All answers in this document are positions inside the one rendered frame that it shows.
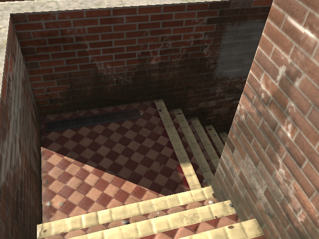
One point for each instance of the stairs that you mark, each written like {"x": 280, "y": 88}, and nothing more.
{"x": 194, "y": 214}
{"x": 202, "y": 144}

